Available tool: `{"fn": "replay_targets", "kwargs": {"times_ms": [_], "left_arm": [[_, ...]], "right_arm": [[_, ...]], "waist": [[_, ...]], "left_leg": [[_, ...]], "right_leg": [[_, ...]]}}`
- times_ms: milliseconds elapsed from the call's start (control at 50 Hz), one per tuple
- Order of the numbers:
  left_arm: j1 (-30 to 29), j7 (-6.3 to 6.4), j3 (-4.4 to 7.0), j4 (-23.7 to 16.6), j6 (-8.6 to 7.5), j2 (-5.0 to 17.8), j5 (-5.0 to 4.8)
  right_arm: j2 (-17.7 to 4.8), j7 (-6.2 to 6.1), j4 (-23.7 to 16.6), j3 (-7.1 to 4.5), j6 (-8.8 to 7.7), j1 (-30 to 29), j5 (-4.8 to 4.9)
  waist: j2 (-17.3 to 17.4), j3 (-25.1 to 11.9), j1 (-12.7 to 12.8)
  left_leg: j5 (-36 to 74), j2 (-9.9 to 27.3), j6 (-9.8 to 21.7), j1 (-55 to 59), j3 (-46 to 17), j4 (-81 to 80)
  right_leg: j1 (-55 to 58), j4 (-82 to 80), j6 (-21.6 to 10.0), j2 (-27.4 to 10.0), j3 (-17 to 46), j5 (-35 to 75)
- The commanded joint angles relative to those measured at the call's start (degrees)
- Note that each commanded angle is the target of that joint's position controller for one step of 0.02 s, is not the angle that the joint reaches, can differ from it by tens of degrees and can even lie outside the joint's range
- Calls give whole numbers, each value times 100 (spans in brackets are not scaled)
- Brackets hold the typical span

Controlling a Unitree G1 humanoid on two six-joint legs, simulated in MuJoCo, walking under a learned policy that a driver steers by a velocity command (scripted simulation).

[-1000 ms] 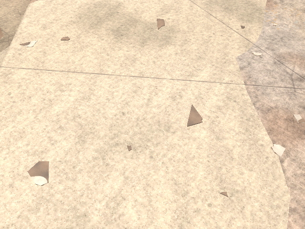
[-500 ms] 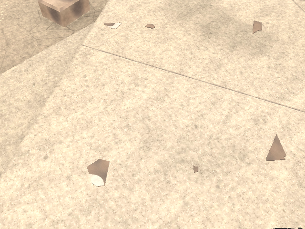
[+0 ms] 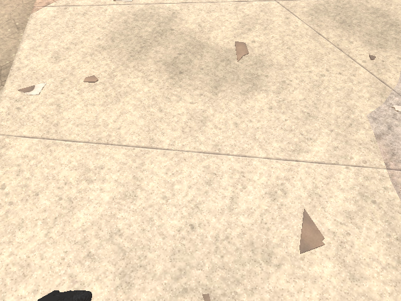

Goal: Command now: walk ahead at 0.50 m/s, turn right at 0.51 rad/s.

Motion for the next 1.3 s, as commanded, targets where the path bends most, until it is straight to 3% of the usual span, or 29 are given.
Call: {"fn": "replay_targets", "kwargs": {"times_ms": [20,40,60,100,160,220,300,340,380,400,420,440,460,500,560,680,780,840,880,900,920,940,960,980,1000,1020,1060,1160,1300], "left_arm": [[1878,159,412,-45,-44,1137,63],[1479,168,364,-102,-48,978,40],[1086,164,321,-179,-41,850,22],[713,200,261,-292,-31,732,94],[685,295,315,-193,-38,936,50],[869,387,367,-58,40,1085,-6],[1264,400,377,108,121,1085,-59],[1256,404,353,145,117,990,-32],[1217,385,301,163,124,811,21],[1260,355,195,124,106,522,65],[1943,348,63,57,63,121,39],[2243,352,47,66,18,288,-91],[1774,359,167,101,24,800,-146],[797,366,178,-120,20,861,26],[852,314,145,-96,11,570,56],[50,259,-24,-248,-57,210,100],[-730,142,-27,-419,-124,237,8],[-902,69,20,-531,-171,352,3],[-206,90,155,-363,-206,582,41],[606,149,295,-144,-203,865,90],[1702,235,421,-7,-168,1347,190],[1812,209,448,76,-110,1539,199],[1742,211,319,65,-99,976,143],[1415,224,245,85,-108,788,105],[1058,210,196,90,-126,656,121],[794,190,166,111,-154,509,142],[552,186,175,196,-250,420,193],[565,265,277,505,-330,621,211],[1000,361,397,842,-156,981,74]], "right_arm": [[-832,214,-996,-72,-561,-559,250],[-762,220,-1104,-21,-627,-755,239],[-725,195,-1080,-37,-628,-807,106],[-752,187,-1046,-87,-491,-592,-19],[-504,143,-1085,4,-340,-656,-61],[-274,153,-1236,114,-338,-1387,-54],[-514,210,-1349,12,-403,-1813,91],[-671,235,-1293,-76,-450,-1632,105],[-767,223,-1132,-187,-499,-1039,65],[-949,196,-1076,-263,-535,-455,-19],[-1448,175,-996,-378,-522,159,-141],[-1467,265,-712,-441,-446,627,0],[-994,268,-805,-316,-430,369,93],[-665,241,-836,-195,-360,-129,17],[-445,218,-736,-112,-382,-299,-1],[-806,169,-428,-191,-335,-15,116],[-917,171,-133,-188,-226,432,187],[-988,146,-9,-210,-128,542,211],[-1074,118,-5,-224,-71,390,229],[-949,115,-49,-170,-79,357,191],[-549,115,-272,-14,-121,267,19],[-72,121,-321,117,-214,987,129],[-726,122,-241,-50,-244,600,257],[-878,135,-378,-126,-255,163,325],[-785,117,-394,-122,-233,-26,282],[-713,114,-402,-144,-186,-101,215],[-472,123,-338,-135,-50,104,233],[-271,139,-565,-123,70,-363,180],[-148,393,-1078,-34,21,-1594,173]], "waist": [[-452,-1863,990],[84,-1237,723],[386,-746,445],[135,-457,103],[-40,-262,31],[-302,-240,336],[-513,-393,541],[-658,-431,425],[-718,-540,97],[-483,-1021,-179],[828,-1844,-72],[2053,-1994,-93],[1175,-1218,-241],[437,-365,-197],[735,-257,90],[511,-141,-124],[507,23,-394],[542,81,-304],[521,-280,200],[414,-857,585],[-328,-1822,1000],[-1749,-2443,646],[-991,-1898,857],[-784,-1155,775],[-471,-802,590],[-464,-508,435],[-580,-364,179],[-287,-34,137],[-118,316,568]], "left_leg": [[-3,-23,23,-4276,-1520,3216],[420,237,74,-4164,-1443,2621],[587,394,25,-3890,-1318,2041],[800,541,-157,-3263,-1251,1551],[1167,528,-500,-2942,-959,503],[2579,247,-599,-2345,-806,-1036],[3071,20,-512,-1964,-1048,-2013],[2811,124,-317,-1879,-1130,-2146],[2512,105,-25,-1141,-945,-2390],[2350,548,258,-178,-1315,-2362],[1681,1768,1041,1704,-3314,-2572],[-167,2395,1608,2194,-5530,-3443],[-985,2227,1414,1684,-5225,-3647],[200,1725,1150,422,-3633,-3675],[1508,1268,1126,-249,-2654,-3971],[2681,1185,1191,-217,-1695,-4265],[2823,1248,1047,28,-1444,-4131],[3211,1453,930,426,-1590,-3834],[4388,1289,762,354,-1479,-3043],[4543,984,596,-114,-1269,-2056],[2809,560,348,-1344,-1009,-206],[-547,-172,84,-3201,-1014,1426],[-468,96,78,-3736,-1492,2013],[76,299,94,-3945,-1405,2041],[525,507,46,-3750,-1300,1874],[834,636,-1,-3597,-1289,1649],[1178,768,-85,-3107,-1285,1518],[2160,798,-225,-3499,-1352,617],[2881,682,51,-3425,-748,-1224]], "right_leg": [[5209,-1681,-1632,-2095,4316,-263],[4297,-1737,-1396,-1853,3585,163],[3429,-1847,-1237,-1594,3076,804],[2420,-2143,-1192,-1298,2592,1397],[1496,-2286,-1124,-1043,1997,1877],[1028,-2124,-733,-601,1543,1265],[1480,-1716,-465,-799,2144,285],[1895,-1389,-351,-1065,2440,84],[1957,-828,-167,-964,2414,457],[1726,212,32,-664,2115,443],[268,2184,436,41,1460,-996],[-1076,3476,607,186,1246,-2513],[-1553,3976,602,-102,1456,-2109],[-1463,3692,563,-479,1100,-1335],[-882,2903,579,-814,901,-853],[-781,890,745,-860,577,331],[-345,-230,717,-630,392,985],[-161,-616,508,-542,405,547],[1011,-1021,305,-338,261,474],[2343,-988,131,-477,363,614],[4101,-751,-262,-1738,1663,825],[5345,-1353,-976,-2816,3917,-406],[4864,-1667,-792,-2619,3890,-1119],[4187,-1807,-603,-2438,3045,-924],[3519,-1993,-504,-2184,2479,-470],[3011,-2205,-469,-1989,2035,-130],[2387,-2568,-446,-1821,1423,350],[2280,-2852,-455,-1790,370,1269],[2989,-2761,-231,-1915,-481,1418]]}}
Keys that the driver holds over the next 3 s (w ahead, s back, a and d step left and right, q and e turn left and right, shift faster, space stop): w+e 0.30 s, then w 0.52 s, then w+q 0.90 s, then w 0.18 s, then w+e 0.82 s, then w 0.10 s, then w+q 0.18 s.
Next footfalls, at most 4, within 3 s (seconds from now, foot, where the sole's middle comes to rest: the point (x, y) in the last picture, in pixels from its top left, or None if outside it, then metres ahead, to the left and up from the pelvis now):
0.40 left None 0.43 0.12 -0.75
0.90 right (260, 244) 0.62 -0.20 -0.75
1.44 left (196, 167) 0.94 0.01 -0.75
1.94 right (230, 110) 1.24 -0.14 -0.75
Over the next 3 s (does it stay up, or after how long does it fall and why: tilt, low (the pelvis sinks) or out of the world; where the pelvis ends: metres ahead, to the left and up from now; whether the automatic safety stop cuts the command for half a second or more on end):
stays up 1.60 -0.07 0.02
